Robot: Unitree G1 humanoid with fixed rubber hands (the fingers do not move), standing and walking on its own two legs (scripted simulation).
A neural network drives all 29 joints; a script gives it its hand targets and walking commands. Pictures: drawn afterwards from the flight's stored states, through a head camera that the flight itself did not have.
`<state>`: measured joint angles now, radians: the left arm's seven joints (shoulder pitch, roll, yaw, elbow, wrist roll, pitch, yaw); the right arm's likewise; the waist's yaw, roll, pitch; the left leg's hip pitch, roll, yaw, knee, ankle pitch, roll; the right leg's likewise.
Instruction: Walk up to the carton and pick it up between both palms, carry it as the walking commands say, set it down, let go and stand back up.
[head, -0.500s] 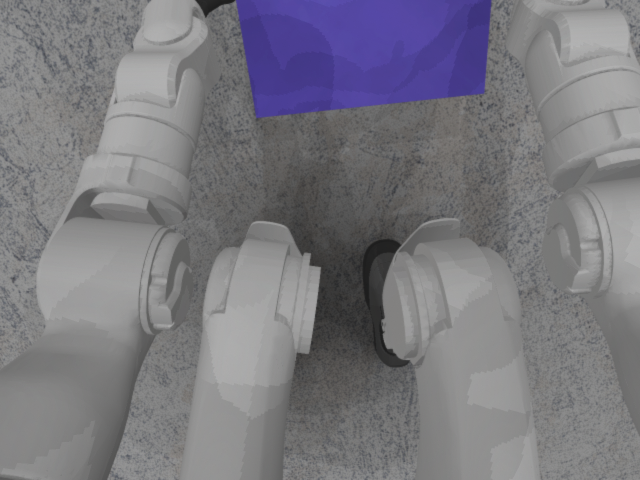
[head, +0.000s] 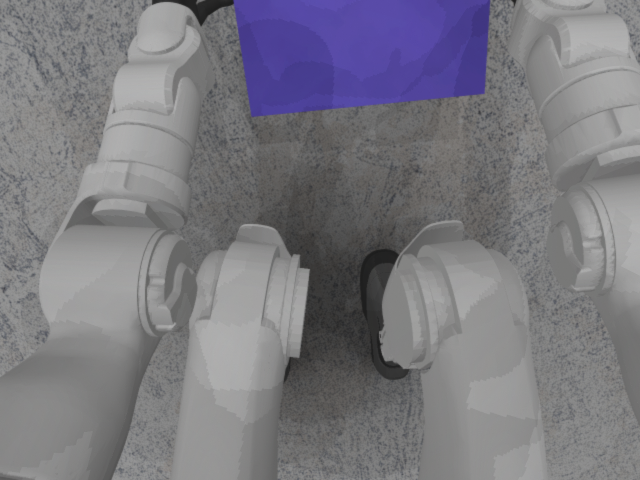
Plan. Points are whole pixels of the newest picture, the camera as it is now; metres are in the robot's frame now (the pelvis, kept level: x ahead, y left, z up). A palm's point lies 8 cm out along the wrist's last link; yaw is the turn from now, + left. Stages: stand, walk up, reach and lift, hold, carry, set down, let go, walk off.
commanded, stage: set down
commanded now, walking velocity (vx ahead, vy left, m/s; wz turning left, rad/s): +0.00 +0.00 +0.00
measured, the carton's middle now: out of the picture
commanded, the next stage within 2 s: none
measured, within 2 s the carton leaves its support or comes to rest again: rests again in 0.30 s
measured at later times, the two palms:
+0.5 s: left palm (173, 11) +0.54 +0.15 -0.19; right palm out of the picture +0.55 -0.18 -0.19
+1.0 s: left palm (171, 10) +0.54 +0.15 -0.19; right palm out of the picture +0.55 -0.18 -0.19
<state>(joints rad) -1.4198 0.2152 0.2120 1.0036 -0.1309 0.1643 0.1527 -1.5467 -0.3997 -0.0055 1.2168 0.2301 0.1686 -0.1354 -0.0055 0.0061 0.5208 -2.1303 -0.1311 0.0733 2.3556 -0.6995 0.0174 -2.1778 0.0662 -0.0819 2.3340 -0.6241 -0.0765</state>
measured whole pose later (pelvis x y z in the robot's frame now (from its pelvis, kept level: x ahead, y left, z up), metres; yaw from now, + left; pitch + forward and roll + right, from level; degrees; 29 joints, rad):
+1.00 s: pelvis +0.01 +0.00 -0.02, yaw +1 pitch +27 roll +2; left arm -1.42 0.26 0.19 1.08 -0.14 0.11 0.05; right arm -1.48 -0.37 -0.12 1.18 0.17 0.11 -0.06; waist -0.01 0.02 0.52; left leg -2.15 -0.11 0.10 2.43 -0.75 0.04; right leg -2.20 0.04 -0.09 2.42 -0.69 -0.10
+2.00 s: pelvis +0.00 -0.01 -0.01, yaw +2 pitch +29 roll +1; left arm -1.40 0.40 0.10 0.94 -0.28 0.16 0.14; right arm -1.40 -0.47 -0.13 0.97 0.23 0.15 -0.06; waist -0.03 0.02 0.52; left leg -2.21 -0.05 0.11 2.36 -0.66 0.07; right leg -2.23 -0.02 -0.10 2.37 -0.64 -0.12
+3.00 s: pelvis -0.02 -0.01 +0.24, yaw +1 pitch +29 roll +2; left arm -1.36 0.43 0.20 0.59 -0.22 0.47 0.12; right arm -1.43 -0.55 -0.17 0.70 0.23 0.45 -0.02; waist -0.01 -0.02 0.52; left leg -1.54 -0.07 0.04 1.47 -0.43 0.02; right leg -1.58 0.07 -0.01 1.48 -0.41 -0.07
